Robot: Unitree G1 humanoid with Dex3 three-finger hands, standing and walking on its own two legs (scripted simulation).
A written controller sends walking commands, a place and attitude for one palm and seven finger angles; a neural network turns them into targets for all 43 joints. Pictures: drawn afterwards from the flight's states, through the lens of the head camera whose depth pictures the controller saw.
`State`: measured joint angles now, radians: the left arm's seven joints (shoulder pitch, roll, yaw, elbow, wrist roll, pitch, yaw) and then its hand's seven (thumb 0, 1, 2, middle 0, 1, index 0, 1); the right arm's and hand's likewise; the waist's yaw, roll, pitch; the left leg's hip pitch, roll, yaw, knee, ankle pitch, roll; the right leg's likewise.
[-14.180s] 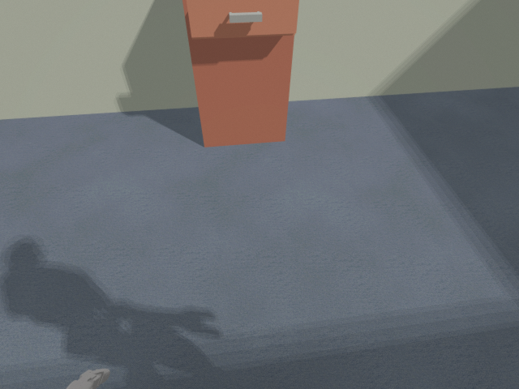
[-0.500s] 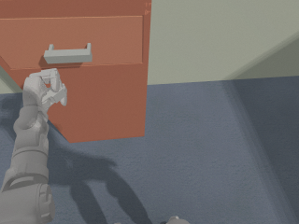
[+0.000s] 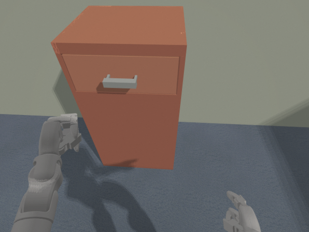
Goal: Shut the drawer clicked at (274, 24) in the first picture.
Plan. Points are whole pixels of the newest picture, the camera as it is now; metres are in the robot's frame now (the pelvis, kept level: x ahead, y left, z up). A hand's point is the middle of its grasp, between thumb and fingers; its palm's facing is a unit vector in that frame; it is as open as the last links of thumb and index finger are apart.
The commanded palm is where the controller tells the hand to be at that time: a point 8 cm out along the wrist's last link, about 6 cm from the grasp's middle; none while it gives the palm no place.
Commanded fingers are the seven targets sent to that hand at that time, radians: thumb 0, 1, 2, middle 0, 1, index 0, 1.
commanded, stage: draw the hand back to the body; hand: left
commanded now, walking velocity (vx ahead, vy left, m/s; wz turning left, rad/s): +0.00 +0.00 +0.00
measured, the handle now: (121, 80) +0.66 +0.20 +0.03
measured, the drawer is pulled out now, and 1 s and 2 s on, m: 0.00 0.00 0.00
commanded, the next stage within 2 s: step back with the hand held close in 0.60 s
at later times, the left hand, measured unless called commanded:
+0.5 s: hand (33, 181) +0.16 +0.23 +0.17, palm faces +0.42 -0.80 -0.42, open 3.3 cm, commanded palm +0.12 +0.27 +0.18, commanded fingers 0.00 0.90 0.90 -1.40 -1.60 -1.40 -1.60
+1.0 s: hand (32, 178) +0.17 +0.24 +0.16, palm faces +0.32 -0.81 -0.49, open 3.3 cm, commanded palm +0.11 +0.29 +0.18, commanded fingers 0.00 0.90 0.90 -1.40 -1.60 -1.40 -1.60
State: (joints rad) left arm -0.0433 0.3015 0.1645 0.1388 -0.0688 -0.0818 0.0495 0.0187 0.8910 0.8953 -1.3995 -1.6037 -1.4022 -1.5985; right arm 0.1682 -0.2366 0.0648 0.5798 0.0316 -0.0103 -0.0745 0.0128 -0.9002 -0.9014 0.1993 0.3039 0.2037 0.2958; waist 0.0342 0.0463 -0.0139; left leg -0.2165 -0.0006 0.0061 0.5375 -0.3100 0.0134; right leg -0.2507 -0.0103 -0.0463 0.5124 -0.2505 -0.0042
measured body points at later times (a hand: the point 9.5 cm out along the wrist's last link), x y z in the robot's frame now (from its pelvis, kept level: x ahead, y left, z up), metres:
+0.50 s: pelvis -0.01 -0.01 +0.01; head -0.04 -0.05 +0.46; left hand +0.13 +0.27 +0.20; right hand +0.18 -0.23 -0.08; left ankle -0.01 +0.11 -0.73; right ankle +0.01 -0.12 -0.74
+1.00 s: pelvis -0.02 +0.01 +0.01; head +0.00 -0.01 +0.46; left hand +0.15 +0.28 +0.19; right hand +0.16 -0.23 -0.08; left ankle -0.01 +0.11 -0.73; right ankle +0.02 -0.12 -0.73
